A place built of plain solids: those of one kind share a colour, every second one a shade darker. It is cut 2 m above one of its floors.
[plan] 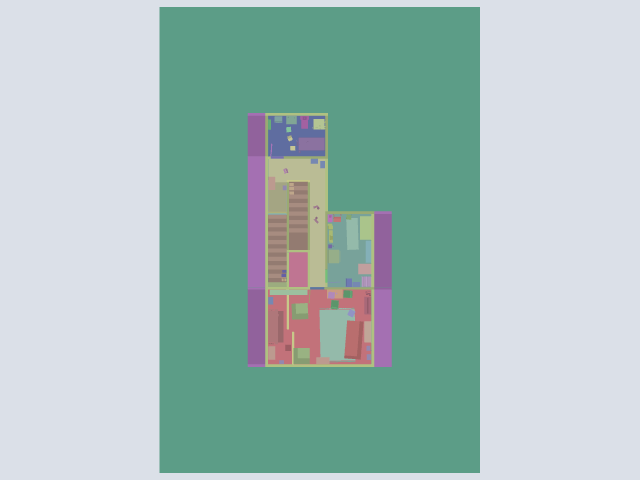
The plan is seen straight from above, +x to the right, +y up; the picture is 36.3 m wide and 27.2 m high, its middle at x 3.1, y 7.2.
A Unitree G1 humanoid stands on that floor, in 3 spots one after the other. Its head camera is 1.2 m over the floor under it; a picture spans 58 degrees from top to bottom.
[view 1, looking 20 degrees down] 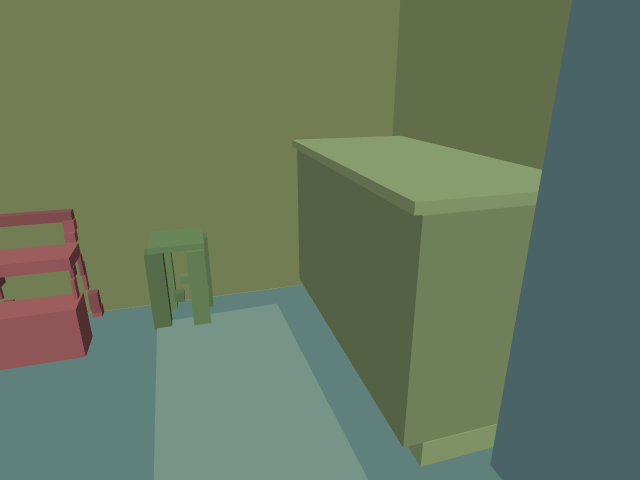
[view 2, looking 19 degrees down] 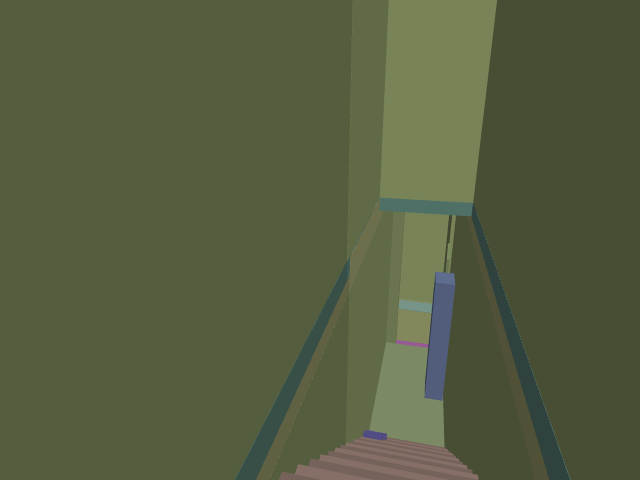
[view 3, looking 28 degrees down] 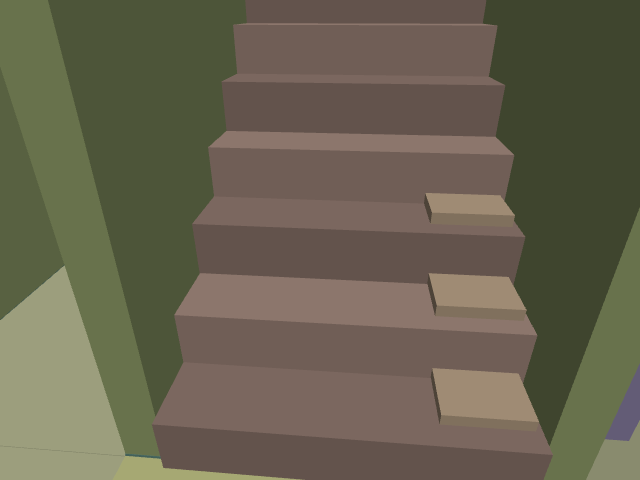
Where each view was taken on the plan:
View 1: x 4.83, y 6.28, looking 73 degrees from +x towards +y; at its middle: counter_run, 2.06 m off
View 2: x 0.69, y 9.57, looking -76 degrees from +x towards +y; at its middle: wall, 2.30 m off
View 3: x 1.88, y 11.27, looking -85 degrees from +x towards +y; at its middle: stair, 1.42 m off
